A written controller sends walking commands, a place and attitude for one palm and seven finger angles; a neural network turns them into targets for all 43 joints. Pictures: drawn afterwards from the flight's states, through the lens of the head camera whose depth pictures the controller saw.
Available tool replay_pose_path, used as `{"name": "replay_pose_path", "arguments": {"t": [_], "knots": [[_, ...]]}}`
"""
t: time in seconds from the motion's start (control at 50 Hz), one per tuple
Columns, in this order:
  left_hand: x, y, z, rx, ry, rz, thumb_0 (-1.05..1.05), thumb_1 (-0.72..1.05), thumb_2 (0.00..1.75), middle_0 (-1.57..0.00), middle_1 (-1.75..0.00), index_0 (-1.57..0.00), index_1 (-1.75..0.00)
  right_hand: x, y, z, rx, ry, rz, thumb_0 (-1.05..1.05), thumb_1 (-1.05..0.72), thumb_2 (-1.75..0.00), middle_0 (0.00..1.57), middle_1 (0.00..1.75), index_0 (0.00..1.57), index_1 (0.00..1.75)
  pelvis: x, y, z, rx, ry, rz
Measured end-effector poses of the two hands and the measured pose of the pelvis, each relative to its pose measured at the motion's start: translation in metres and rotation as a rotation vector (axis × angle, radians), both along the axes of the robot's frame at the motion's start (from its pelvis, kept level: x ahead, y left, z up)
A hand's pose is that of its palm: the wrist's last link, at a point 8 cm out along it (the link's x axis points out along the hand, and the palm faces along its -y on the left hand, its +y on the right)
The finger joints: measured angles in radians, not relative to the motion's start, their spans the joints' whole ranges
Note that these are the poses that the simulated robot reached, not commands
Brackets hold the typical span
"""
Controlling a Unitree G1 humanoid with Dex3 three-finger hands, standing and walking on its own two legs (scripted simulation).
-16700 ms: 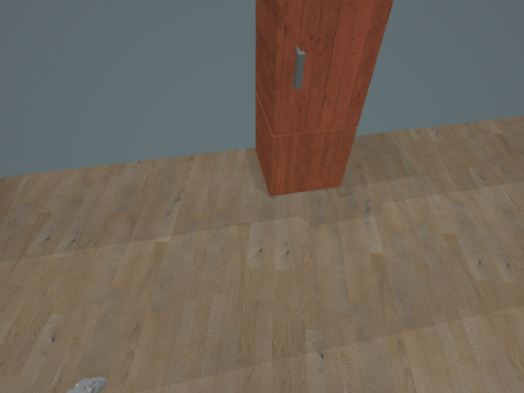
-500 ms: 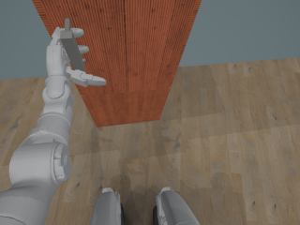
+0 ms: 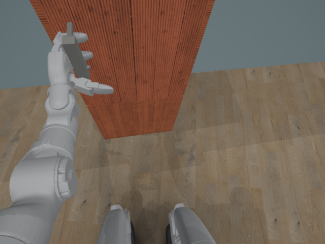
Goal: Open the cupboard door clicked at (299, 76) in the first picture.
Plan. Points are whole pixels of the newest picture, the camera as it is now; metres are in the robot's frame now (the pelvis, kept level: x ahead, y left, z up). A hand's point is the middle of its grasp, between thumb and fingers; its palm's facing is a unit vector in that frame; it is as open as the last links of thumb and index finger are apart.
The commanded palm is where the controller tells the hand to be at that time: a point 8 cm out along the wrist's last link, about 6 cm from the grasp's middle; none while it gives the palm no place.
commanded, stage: close the thumb around the handle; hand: left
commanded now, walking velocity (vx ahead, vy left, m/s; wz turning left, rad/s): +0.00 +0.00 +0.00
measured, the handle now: (77, 53) +0.57 +0.15 +0.06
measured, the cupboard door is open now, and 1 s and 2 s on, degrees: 0 1 46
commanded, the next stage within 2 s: pull the door open along its arc in 0.76 s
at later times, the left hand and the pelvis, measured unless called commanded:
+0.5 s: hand (88, 67) +0.53 +0.13 +0.06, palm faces +0.07 -1.00 -0.03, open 8.7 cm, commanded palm +0.50 +0.17 +0.06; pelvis +0.00 +0.00 +0.00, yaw +0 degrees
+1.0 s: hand (88, 68) +0.52 +0.13 +0.06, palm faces +0.08 -1.00 -0.01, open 5.7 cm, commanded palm +0.48 +0.17 +0.06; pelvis +0.00 +0.00 +0.00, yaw +0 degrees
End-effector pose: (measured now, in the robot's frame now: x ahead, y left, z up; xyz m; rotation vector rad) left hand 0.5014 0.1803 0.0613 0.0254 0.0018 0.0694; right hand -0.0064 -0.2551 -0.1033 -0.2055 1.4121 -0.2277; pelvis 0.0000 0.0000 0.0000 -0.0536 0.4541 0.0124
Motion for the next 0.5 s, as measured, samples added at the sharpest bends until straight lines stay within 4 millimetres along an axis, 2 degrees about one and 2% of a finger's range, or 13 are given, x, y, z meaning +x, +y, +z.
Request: {"name": "replay_pose_path", "arguments": {"t": [0.12, 0.22, 0.34, 0.5], "knots": [[-0.0017, 0.0000, 0.0006, -0.001, -0.005, 0.002, -0.01, -0.49, 0.30, -0.31, -1.20, -0.31, -1.21, 0.0041, 0.0010, 0.0001, 0.004, -0.004, 0.002, 0.01, -0.91, -0.90, 0.20, 0.30, 0.20, 0.30, 0.0017, 0.0009, 0.0012, 0.001, -0.003, -0.001], [-0.0005, 0.0000, -0.0006, 0.003, 0.003, 0.003, -0.01, -0.40, 0.34, -0.31, -1.21, -0.31, -1.21, 0.0064, 0.0019, -0.0003, 0.005, -0.004, 0.007, 0.01, -0.91, -0.90, 0.20, 0.30, 0.20, 0.30, 0.0021, 0.0015, 0.0011, 0.000, -0.002, 0.002], [0.0013, -0.0001, -0.0011, 0.000, -0.004, 0.005, -0.01, -0.16, 0.44, -0.33, -1.24, -0.33, -1.24, 0.0064, 0.0023, -0.0014, 0.004, 0.003, 0.007, 0.01, -0.91, -0.90, 0.20, 0.30, 0.20, 0.30, 0.0026, 0.0020, 0.0003, 0.000, 0.003, 0.003], [-0.0010, -0.0002, -0.0002, 0.003, 0.000, 0.001, -0.01, 0.26, 0.62, -0.36, -1.28, -0.36, -1.28, 0.0057, 0.0035, -0.0005, 0.010, 0.006, -0.002, 0.01, -0.91, -0.90, 0.20, 0.30, 0.20, 0.30, 0.0041, 0.0023, 0.0022, 0.001, -0.002, -0.001]]}}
